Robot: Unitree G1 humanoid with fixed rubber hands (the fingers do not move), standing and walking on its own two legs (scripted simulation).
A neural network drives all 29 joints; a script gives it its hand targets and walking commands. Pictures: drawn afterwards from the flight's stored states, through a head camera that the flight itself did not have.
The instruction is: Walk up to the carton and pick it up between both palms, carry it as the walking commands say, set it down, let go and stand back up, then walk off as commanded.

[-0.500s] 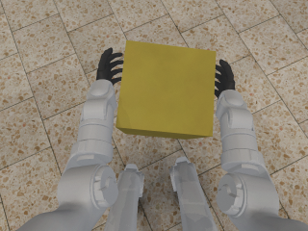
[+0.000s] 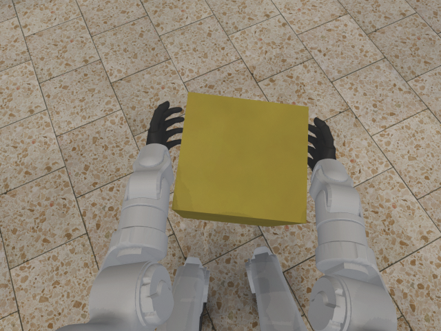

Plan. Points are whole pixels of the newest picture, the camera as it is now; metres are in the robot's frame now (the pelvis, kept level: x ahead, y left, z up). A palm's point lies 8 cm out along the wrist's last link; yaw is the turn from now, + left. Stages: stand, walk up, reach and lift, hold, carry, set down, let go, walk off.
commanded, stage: reach and lift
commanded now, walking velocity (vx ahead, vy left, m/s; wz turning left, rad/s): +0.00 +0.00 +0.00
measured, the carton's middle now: (235, 171) +0.42 -0.05 -0.13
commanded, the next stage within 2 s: none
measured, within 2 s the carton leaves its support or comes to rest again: neither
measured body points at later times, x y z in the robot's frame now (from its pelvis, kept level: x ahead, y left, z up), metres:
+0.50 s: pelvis +0.02 -0.01 +0.07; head +0.18 -0.02 +0.49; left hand +0.44 +0.10 +0.03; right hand +0.39 -0.20 +0.01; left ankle +0.06 +0.12 -0.59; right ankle +0.08 -0.15 -0.59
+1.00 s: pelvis +0.04 +0.00 +0.12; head +0.14 -0.02 +0.56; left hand +0.42 +0.10 +0.11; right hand +0.38 -0.20 +0.09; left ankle +0.06 +0.12 -0.59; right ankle +0.08 -0.15 -0.59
